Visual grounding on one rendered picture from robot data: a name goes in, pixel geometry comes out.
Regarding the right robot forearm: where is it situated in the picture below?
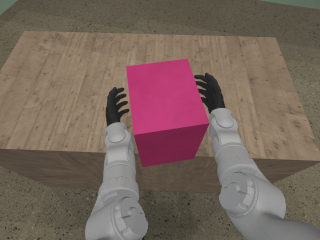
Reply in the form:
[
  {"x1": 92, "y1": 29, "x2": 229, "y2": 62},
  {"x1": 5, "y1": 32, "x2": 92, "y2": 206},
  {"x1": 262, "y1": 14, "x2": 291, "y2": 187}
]
[{"x1": 208, "y1": 108, "x2": 272, "y2": 186}]

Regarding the carton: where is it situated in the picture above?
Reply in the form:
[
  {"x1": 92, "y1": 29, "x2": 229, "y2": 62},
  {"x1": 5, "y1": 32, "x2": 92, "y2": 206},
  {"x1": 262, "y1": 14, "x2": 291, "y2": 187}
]
[{"x1": 126, "y1": 59, "x2": 210, "y2": 167}]

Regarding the left robot forearm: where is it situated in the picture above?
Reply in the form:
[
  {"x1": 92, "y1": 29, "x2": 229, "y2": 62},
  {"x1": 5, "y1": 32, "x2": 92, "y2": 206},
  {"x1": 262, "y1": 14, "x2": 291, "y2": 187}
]
[{"x1": 90, "y1": 122, "x2": 140, "y2": 216}]

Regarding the right robot hand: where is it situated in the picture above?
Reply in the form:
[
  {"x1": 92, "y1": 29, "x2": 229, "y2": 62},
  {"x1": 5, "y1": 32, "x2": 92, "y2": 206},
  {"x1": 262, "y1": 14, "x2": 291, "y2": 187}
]
[{"x1": 194, "y1": 73, "x2": 226, "y2": 114}]

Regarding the left robot hand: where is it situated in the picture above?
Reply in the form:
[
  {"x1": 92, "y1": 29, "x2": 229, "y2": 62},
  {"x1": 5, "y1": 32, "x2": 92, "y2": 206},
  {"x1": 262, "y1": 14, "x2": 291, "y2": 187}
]
[{"x1": 106, "y1": 87, "x2": 130, "y2": 127}]

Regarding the robot right upper arm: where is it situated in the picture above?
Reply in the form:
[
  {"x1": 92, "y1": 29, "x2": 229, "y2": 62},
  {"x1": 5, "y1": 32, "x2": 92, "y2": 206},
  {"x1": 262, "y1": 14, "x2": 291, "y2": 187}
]
[{"x1": 218, "y1": 171, "x2": 320, "y2": 240}]

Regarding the robot left upper arm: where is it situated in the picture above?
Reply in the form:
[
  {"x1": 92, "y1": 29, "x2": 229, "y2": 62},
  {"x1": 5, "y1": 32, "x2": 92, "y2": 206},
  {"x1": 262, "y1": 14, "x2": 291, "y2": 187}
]
[{"x1": 85, "y1": 196, "x2": 148, "y2": 240}]

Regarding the pedestal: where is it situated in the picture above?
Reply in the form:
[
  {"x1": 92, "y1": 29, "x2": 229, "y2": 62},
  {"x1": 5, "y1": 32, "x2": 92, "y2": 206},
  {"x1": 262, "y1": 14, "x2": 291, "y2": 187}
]
[{"x1": 0, "y1": 31, "x2": 320, "y2": 194}]

